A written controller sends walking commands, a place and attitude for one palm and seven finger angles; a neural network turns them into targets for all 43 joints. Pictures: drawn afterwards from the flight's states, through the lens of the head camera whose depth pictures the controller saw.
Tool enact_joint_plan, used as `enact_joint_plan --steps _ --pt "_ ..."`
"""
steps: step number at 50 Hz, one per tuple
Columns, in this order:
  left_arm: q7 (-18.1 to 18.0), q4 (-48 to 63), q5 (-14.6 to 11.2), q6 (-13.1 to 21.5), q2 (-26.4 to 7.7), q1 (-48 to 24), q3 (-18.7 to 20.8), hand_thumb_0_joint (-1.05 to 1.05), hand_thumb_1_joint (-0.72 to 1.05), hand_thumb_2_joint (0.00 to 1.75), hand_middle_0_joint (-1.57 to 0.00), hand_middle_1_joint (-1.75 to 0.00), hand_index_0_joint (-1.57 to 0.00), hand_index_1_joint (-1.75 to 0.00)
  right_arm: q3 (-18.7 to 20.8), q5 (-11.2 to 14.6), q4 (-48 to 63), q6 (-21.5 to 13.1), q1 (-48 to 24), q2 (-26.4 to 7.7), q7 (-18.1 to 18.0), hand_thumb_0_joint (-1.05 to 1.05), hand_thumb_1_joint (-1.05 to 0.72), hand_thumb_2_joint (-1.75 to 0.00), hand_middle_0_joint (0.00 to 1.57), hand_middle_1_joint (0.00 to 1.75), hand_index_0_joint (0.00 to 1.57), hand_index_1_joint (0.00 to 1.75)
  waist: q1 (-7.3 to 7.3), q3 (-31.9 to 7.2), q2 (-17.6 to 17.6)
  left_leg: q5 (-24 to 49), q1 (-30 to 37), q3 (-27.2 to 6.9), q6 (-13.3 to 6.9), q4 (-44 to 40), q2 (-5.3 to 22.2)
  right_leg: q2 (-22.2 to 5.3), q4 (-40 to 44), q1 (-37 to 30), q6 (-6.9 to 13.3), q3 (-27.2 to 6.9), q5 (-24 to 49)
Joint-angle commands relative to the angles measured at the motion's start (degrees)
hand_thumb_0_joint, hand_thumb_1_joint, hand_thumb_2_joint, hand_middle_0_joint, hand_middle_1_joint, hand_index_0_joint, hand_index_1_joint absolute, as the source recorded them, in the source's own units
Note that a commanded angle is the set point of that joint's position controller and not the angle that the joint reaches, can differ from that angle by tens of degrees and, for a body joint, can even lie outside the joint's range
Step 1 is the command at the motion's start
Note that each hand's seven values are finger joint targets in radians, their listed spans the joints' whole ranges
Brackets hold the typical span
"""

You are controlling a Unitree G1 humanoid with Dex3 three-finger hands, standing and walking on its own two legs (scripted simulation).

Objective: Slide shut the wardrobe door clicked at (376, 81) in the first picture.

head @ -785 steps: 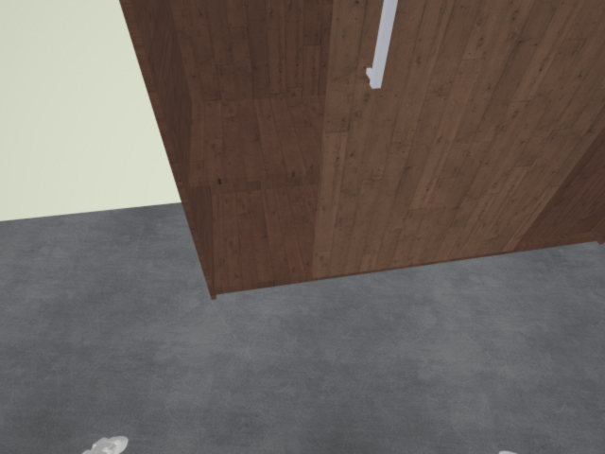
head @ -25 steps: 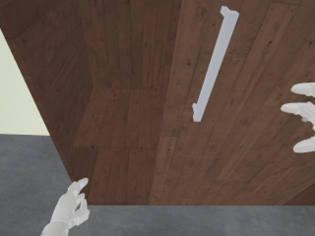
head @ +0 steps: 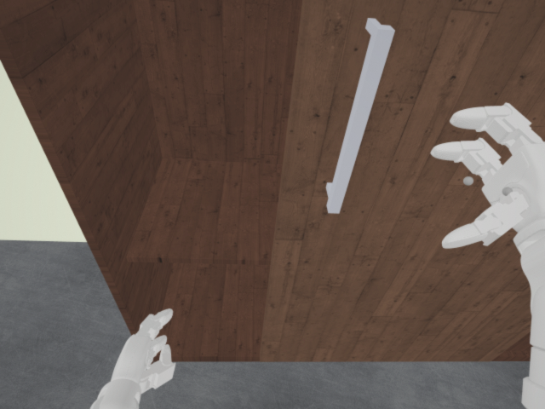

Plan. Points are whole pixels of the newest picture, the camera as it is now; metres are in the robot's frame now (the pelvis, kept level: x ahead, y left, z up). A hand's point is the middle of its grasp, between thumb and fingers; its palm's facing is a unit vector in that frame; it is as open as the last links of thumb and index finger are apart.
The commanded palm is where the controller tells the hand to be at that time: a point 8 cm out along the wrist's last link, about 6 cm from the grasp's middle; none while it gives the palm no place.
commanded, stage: move the hooked fingers beside the handle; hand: right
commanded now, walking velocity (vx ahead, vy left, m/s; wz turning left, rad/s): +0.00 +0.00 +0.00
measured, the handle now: (350, 129) +0.44 -0.10 +0.23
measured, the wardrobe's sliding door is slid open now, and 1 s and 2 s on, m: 0.37 0.37 0.37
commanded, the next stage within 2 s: none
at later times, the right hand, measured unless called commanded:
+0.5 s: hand (436, 153) +0.36 -0.19 +0.25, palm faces +0.06 +1.00 -0.07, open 13.9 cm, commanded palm +0.33 -0.23 +0.24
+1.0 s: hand (392, 163) +0.37 -0.15 +0.23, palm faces -0.02 +1.00 -0.06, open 14.0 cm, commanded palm +0.35 -0.21 +0.24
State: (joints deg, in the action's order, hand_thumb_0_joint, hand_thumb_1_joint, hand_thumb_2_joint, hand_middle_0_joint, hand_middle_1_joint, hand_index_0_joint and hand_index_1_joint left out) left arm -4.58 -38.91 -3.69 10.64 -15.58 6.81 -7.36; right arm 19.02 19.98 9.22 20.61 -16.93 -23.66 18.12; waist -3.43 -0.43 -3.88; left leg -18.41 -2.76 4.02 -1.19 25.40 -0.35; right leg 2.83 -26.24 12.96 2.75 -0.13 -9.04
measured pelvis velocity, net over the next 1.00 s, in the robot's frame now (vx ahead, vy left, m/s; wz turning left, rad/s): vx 0.01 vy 0.03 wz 0.03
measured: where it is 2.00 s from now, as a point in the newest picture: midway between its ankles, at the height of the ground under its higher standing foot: outside the picture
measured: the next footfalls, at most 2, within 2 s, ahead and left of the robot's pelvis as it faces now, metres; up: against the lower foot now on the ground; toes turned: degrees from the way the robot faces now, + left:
none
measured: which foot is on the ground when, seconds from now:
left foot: down 0.00-1.00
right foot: down 0.00-1.00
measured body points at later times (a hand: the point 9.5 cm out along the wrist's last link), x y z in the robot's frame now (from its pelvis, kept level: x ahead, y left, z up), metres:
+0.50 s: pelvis +0.00 +0.02 +0.00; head -0.04 +0.05 +0.45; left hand +0.17 +0.26 -0.09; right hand +0.35 -0.25 +0.26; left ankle -0.05 +0.10 -0.74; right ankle +0.06 -0.09 -0.74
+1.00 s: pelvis +0.01 +0.03 +0.00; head +0.00 +0.06 +0.45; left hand +0.19 +0.27 -0.09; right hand +0.37 -0.20 +0.23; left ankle -0.05 +0.10 -0.74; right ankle +0.06 -0.09 -0.74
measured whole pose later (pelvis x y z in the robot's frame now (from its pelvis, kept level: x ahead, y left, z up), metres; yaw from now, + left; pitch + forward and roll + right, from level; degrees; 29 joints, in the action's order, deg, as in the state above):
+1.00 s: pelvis +0.01 +0.03 +0.00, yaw +2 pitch -2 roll -1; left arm -3.3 -38.1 -4.4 7.8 -17.5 10.5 -4.0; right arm 16.8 14.5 -7.6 17.2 -23.9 -19.7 12.5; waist -0.9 -0.5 -3.8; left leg -19.6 -4.1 2.6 -3.2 26.1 -2.0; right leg 1.0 -26.1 13.3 0.9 0.9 -10.3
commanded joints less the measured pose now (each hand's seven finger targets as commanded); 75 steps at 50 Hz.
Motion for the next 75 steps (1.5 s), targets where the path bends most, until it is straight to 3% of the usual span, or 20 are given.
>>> enact_joint_plan --steps 1,6,13,17,20,22,25,31,33,39,42,46,49,55,58,60,66,70,73,75 --pt "-0.17 6.48 -0.72 0.83 -7.38 -10.20 3.61 0.00 0.90 0.90 -0.20 -0.30 -0.20 -0.30 9.02 -1.76 -8.51 1.67 -20.18 -15.53 -4.14 0.00 0.50 -0.30 0.30 1.20 0.30 1.20 -0.13 -5.14 0.78 9.48 -10.91 -1.08 -0.68 -5.76 0.35 -2.99 4.56 -9.86 -0.96 -4.76 0.93" --pt "0.63 8.86 -2.38 0.25 -7.81 -10.30 3.95 0.00 0.90 0.90 -0.20 -0.30 -0.20 -0.30 -3.82 -3.42 -9.45 4.95 -25.30 -7.21 -0.71 0.00 0.50 -0.30 0.30 1.20 0.30 1.20 2.46 -3.20 1.76 6.60 -14.03 -2.31 -0.33 -6.64 1.06 -3.10 4.68 -10.20 -0.52 -5.15 -4.15" --pt "-0.48 10.05 -0.26 2.97 -8.03 -8.04 4.00 0.00 0.90 0.90 -0.20 -0.30 -0.20 -0.30 8.35 -1.95 12.63 -8.92 -40.14 -19.24 -4.84 0.00 0.50 -0.30 0.30 1.20 0.30 1.20 1.50 -24.13 -3.55 12.26 -8.77 -2.20 -0.96 -4.40 0.38 -3.12 2.18 -24.50 -1.12 -6.70 6.22" --pt "-0.37 6.34 -0.17 1.48 -7.45 -7.75 4.38 0.00 0.90 0.90 -0.20 -0.30 -0.20 -0.30 8.95 -3.45 -7.74 -5.11 -32.03 -17.06 -8.11 0.00 0.50 -0.30 0.30 1.20 0.30 1.20 0.66 -12.57 1.69 11.25 -7.57 -2.23 -0.60 -6.36 0.21 -3.04 3.88 -14.12 -0.54 -4.46 2.57" --pt "0.21 5.31 -1.41 -0.19 -8.06 -7.48 4.76 0.00 0.90 0.90 -0.20 -0.30 -0.20 -0.30 2.76 -4.74 -23.15 1.62 -25.49 -11.61 -6.63 0.00 0.50 -0.30 0.30 1.20 0.30 1.20 0.78 -1.60 5.42 8.75 -10.49 -3.15 -0.16 -8.14 0.61 -2.44 4.27 -6.64 -0.20 -2.77 -1.39" --pt "0.61 6.63 -2.21 -0.60 -8.24 -7.44 4.93 0.00 0.90 0.90 -0.20 -0.30 -0.20 -0.30 -1.10 -4.87 -24.38 3.77 -25.83 -9.25 -4.83 0.00 0.50 -0.30 0.30 1.20 0.30 1.20 1.58 -0.98 5.12 9.18 -11.64 -3.65 0.23 -8.23 1.06 -2.50 4.01 -6.34 -0.11 -2.58 -2.02" --pt "1.06 8.58 -2.22 0.01 -8.06 -6.84 5.26 0.00 0.90 0.90 -0.20 -0.30 -0.20 -0.30 -2.84 -4.70 -15.77 0.30 -31.65 -8.73 -2.89 0.00 0.50 -0.30 0.30 1.20 0.30 1.20 2.67 -6.81 4.35 14.69 -11.11 -3.97 0.28 -6.63 1.14 -2.15 1.68 -9.99 0.56 -2.53 1.91" --pt "0.22 8.98 -0.45 2.43 -8.16 -5.08 4.98 0.00 0.90 0.90 -0.20 -0.30 -0.20 -0.30 8.44 -3.54 6.07 -12.92 -47.36 -20.62 -6.06 0.00 0.50 -0.30 0.30 1.20 0.30 1.20 2.23 -24.47 -2.78 22.90 -4.62 -3.99 -0.30 -3.71 0.61 -1.93 0.14 -20.87 0.39 -3.18 11.57" --pt "0.24 7.89 -0.24 2.51 -7.93 -4.93 5.24 0.00 0.90 0.90 -0.20 -0.30 -0.20 -0.30 8.97 -4.23 0.40 -12.44 -42.72 -19.10 -7.31 0.00 0.50 -0.30 0.30 1.20 0.30 1.20 1.60 -23.59 -2.40 24.62 -3.82 -3.62 -0.27 -3.61 0.58 -2.10 0.49 -20.25 0.30 -2.88 12.86" --pt "0.81 5.56 -2.26 -1.06 -8.63 -4.21 5.67 0.00 0.90 0.90 -0.20 -0.30 -0.20 -0.30 -2.57 -5.57 -31.17 0.90 -28.91 -7.36 -4.24 0.00 0.50 -0.30 0.30 1.20 0.30 1.20 2.84 -1.31 9.06 19.39 -11.73 -5.05 2.47 -6.61 1.62 -2.06 1.25 -5.21 0.58 -1.24 1.64" --pt "1.61 8.12 -2.32 -1.12 -8.51 -4.70 5.98 0.00 0.90 0.90 -0.20 -0.30 -0.20 -0.30 -3.09 -5.76 -24.21 0.20 -31.80 -7.76 -2.90 0.00 0.50 -0.30 0.30 1.20 0.30 1.20 2.71 -7.20 6.77 24.53 -10.53 -5.02 2.55 -4.47 1.94 -1.57 -0.53 -7.57 0.98 -1.20 4.95" --pt "1.60 11.73 -1.10 0.58 -7.65 -5.82 5.47 0.00 0.90 0.90 -0.20 -0.30 -0.20 -0.30 5.94 -3.82 5.66 -10.49 -42.12 -17.38 -5.00 0.00 0.50 -0.30 0.30 1.20 0.30 1.20 1.51 -23.90 2.23 35.57 -3.02 -4.74 1.20 -1.23 1.82 -1.12 -1.89 -16.18 1.31 -1.57 14.72" --pt "1.07 10.42 -0.21 1.52 -7.08 -5.26 5.28 0.00 0.90 0.90 -0.20 -0.30 -0.20 -0.30 9.73 -4.31 9.76 -13.95 -43.56 -19.40 -7.64 0.00 0.50 -0.30 0.30 1.20 0.30 1.20 1.14 -28.35 -2.64 33.55 -2.55 -3.62 0.02 -0.17 0.68 -1.83 -1.60 -22.43 0.84 -2.09 19.85" --pt "1.03 5.88 -1.56 -1.66 -8.16 -5.34 5.78 0.00 0.90 0.90 -0.20 -0.30 -0.20 -0.30 1.59 -5.54 -24.20 0.34 -27.61 -9.73 -6.50 0.00 0.50 -0.30 0.30 1.20 0.30 1.20 1.19 -4.65 6.85 24.67 -9.01 -3.81 1.07 -4.66 1.01 -1.79 0.83 -7.53 0.53 -1.14 6.63" --pt "1.19 7.64 -2.71 -2.72 -8.14 -5.78 5.49 0.00 0.90 0.90 -0.20 -0.30 -0.20 -0.30 -5.09 -5.82 -26.31 4.15 -26.76 -4.65 -3.70 0.00 0.50 -0.30 0.30 1.20 0.30 1.20 2.88 -2.43 5.53 19.92 -12.68 -4.22 1.90 -5.36 1.25 -2.05 0.45 -6.96 0.64 -1.39 3.10" --pt "1.57 9.42 -2.56 -1.80 -7.30 -6.54 5.58 0.00 0.90 0.90 -0.20 -0.30 -0.20 -0.30 -8.86 -5.17 -16.65 1.25 -32.95 -0.86 -3.05 0.00 0.50 -0.30 0.30 1.20 0.30 1.20 3.72 -7.03 5.16 21.51 -12.28 -3.67 1.21 -4.30 1.02 -1.94 -0.45 -10.26 1.04 -1.91 5.25" --pt "1.03 10.28 0.21 1.40 -7.06 -5.78 4.85 0.00 0.90 0.90 -0.20 -0.30 -0.20 -0.30 6.96 -3.87 16.43 -13.02 -45.79 -16.88 -9.92 0.00 0.50 -0.30 0.30 1.20 0.30 1.20 1.44 -30.28 -3.00 25.38 -5.64 -2.91 -0.99 -1.02 0.17 -2.53 -0.86 -26.12 -0.06 -4.44 18.12" --pt "1.19 6.79 0.47 -0.62 -6.91 -6.21 5.36 0.00 0.90 0.90 -0.20 -0.30 -0.20 -0.30 7.79 -5.74 -4.57 -7.10 -33.70 -14.82 -12.29 0.00 0.50 -0.30 0.30 1.20 0.30 1.20 -0.22 -20.23 1.62 25.04 -3.66 -2.75 -0.86 -2.70 0.07 -2.66 1.16 -17.42 -0.39 -3.07 14.83" --pt "0.67 5.61 -1.28 -4.07 -7.31 -6.71 4.72 0.00 0.90 0.90 -0.20 -0.30 -0.20 -0.30 -0.35 -5.85 -25.46 3.00 -24.78 -7.10 -9.64 0.00 0.50 -0.30 0.30 1.20 0.30 1.20 1.79 -0.27 9.61 16.05 -10.41 -3.17 0.41 -6.98 0.47 -2.62 3.24 -5.89 -0.18 -1.32 2.15" --pt "0.81 6.45 -2.26 -4.68 -8.17 -6.61 5.14 0.00 0.90 0.90 -0.20 -0.30 -0.20 -0.30 -4.18 -6.10 -30.46 5.88 -24.46 -4.24 -7.37 0.00 0.50 -0.30 0.30 1.20 0.30 1.20 2.14 1.19 8.54 14.60 -11.81 -3.50 0.44 -7.43 0.55 -2.43 2.85 -5.19 0.08 -1.28 0.99"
